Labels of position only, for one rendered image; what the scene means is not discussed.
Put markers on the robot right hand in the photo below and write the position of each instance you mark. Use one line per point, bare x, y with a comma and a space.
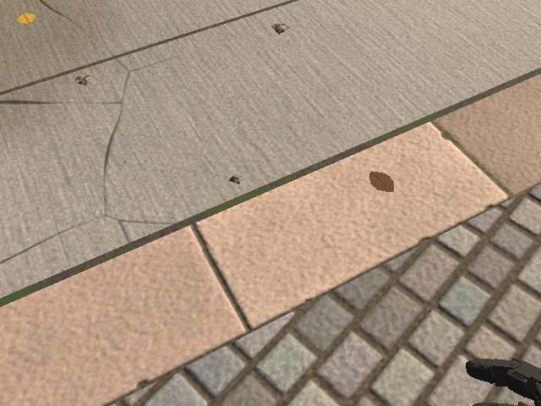
516, 374

